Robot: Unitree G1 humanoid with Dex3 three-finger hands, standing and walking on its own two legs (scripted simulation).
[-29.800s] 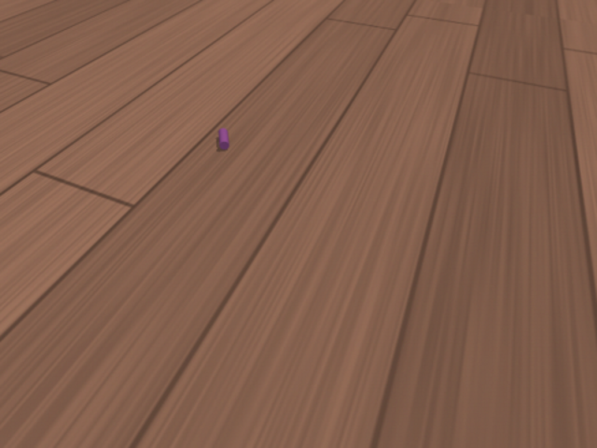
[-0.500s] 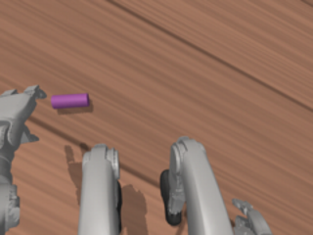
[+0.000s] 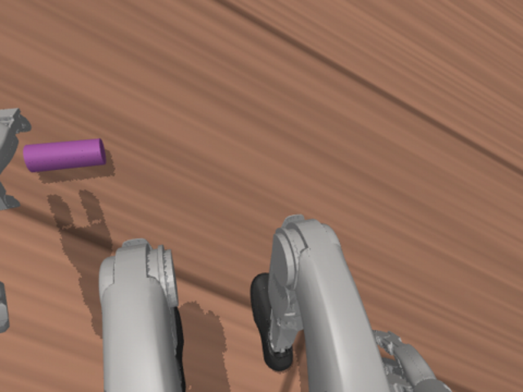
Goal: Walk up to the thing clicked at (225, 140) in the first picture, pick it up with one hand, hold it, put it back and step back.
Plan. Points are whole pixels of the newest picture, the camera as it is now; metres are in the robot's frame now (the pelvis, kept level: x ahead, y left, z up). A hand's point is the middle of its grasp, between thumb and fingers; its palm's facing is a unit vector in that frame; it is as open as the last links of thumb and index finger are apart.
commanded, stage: rise first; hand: left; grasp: from above
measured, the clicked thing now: (67, 155) +0.51 +0.29 -0.32
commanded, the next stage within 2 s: none
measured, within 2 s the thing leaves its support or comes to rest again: neither
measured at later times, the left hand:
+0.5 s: hand (11, 166) +0.46 +0.33 -0.19, palm faces -0.46 -0.08 -0.89, open 13.2 cm
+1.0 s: hand (18, 163) +0.46 +0.33 -0.21, palm faces -0.46 -0.09 -0.88, open 13.7 cm
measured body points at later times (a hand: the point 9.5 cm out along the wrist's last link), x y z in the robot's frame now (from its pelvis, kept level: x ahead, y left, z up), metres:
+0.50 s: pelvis +0.00 +0.00 -0.02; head +0.25 +0.08 +0.35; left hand +0.47 +0.33 -0.14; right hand +0.04 -0.28 -0.11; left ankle +0.07 +0.11 -0.32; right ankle +0.10 -0.11 -0.32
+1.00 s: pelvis +0.00 +0.00 -0.02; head +0.26 +0.08 +0.33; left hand +0.48 +0.33 -0.16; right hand +0.04 -0.27 -0.12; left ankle +0.07 +0.11 -0.32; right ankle +0.10 -0.11 -0.32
